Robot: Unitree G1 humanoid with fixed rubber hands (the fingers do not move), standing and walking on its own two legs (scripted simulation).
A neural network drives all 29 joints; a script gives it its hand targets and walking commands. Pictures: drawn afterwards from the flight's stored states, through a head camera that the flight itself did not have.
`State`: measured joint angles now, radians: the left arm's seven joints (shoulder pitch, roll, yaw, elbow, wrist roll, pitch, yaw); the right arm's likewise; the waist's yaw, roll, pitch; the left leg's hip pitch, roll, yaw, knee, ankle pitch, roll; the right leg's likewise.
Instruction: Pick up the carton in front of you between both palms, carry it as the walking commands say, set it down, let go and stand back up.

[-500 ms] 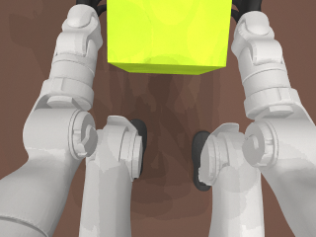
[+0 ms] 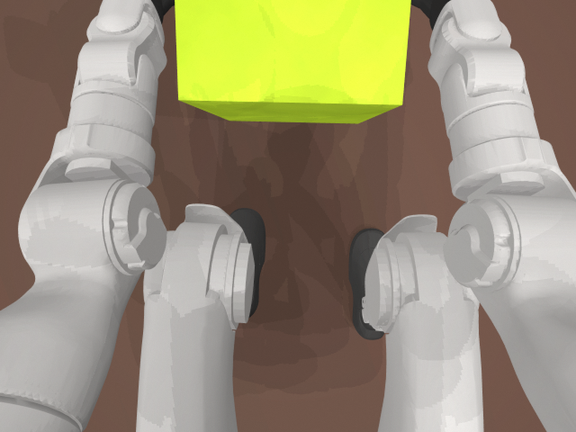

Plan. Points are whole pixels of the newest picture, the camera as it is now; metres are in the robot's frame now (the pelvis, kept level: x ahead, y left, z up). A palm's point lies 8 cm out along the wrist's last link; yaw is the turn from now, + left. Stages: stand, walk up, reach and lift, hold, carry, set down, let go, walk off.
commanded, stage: set down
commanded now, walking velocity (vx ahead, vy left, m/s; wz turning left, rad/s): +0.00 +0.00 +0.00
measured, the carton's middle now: (294, 30) +0.52 +0.05 -0.23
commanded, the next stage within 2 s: let go in 1.50 s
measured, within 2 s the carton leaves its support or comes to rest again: neither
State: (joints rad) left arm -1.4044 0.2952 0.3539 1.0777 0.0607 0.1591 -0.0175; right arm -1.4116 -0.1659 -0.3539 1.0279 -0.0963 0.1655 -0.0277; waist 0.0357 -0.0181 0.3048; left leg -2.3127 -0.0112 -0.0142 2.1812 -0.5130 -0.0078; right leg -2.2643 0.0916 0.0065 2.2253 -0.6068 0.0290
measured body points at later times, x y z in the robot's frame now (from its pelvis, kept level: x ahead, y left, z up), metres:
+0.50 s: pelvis +0.00 +0.00 +0.00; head +0.37 +0.02 +0.25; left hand +0.53 +0.24 -0.18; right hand +0.55 -0.16 -0.18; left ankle +0.13 +0.12 -0.33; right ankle +0.10 -0.12 -0.33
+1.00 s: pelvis +0.01 +0.00 +0.11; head +0.34 +0.02 +0.42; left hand +0.54 +0.24 -0.01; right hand +0.56 -0.15 -0.01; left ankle +0.12 +0.12 -0.33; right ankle +0.10 -0.12 -0.33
